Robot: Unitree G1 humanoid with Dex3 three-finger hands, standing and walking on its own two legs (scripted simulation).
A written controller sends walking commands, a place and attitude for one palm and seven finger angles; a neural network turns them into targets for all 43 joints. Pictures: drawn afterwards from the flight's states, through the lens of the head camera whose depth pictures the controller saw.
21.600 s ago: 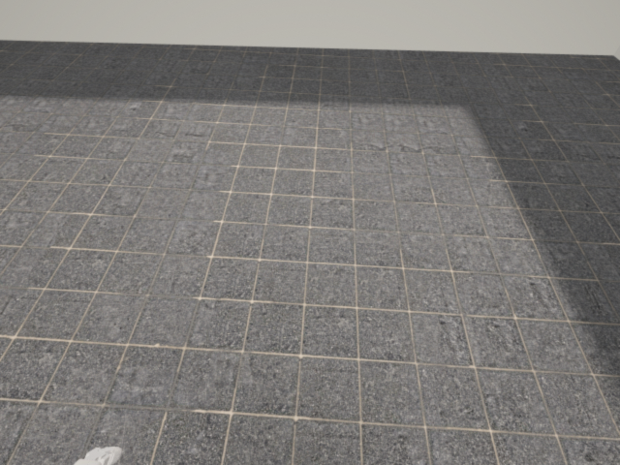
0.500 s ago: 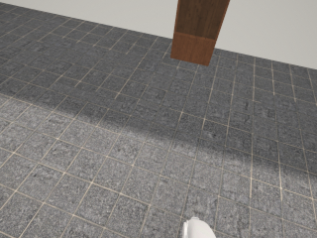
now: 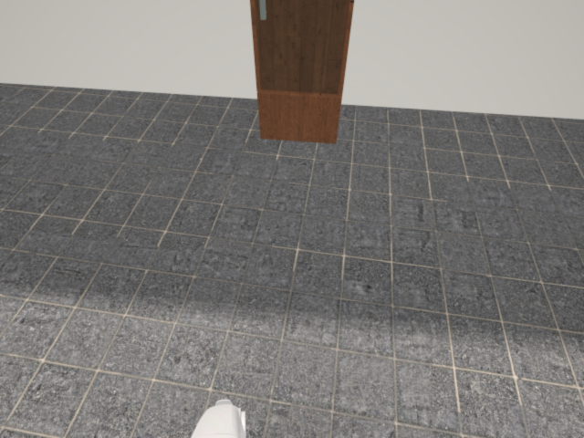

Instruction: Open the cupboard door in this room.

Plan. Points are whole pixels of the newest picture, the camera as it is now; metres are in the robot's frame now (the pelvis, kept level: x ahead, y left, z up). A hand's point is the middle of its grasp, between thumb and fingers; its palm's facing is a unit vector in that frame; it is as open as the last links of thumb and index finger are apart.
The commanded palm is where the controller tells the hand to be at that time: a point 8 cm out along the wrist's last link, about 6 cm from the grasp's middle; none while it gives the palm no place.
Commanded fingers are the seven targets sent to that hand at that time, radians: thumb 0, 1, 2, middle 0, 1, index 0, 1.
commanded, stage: turn or walk to find it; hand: left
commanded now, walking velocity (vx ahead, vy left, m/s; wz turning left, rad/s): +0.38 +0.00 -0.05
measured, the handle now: out of the picture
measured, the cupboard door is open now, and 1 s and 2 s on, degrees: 0 0 0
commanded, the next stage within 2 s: stand and wait in 0.66 s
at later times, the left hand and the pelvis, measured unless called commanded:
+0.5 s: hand (179, 342) +0.30 +0.23 -0.17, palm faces -0.03 -0.98 -0.17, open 7.4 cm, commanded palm none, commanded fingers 0.00 0.90 0.90 -0.20 -0.30 -0.20 -0.30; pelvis +0.23 +0.05 +0.00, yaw -3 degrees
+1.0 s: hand (211, 283) +0.43 +0.19 -0.18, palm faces +0.10 -0.97 -0.21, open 7.2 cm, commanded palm none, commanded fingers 0.00 0.90 0.90 -0.20 -0.30 -0.20 -0.30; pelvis +0.42 +0.01 -0.01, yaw +3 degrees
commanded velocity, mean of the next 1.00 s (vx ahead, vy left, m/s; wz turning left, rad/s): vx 0.24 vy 0.00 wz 0.02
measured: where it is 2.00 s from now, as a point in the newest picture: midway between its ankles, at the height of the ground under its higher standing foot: (298, 360)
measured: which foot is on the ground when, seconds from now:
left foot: up 0.00-0.16, down 0.18-0.64, up 0.66-1.00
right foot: down 0.00-0.18, up 0.20-0.62, down 0.64-1.00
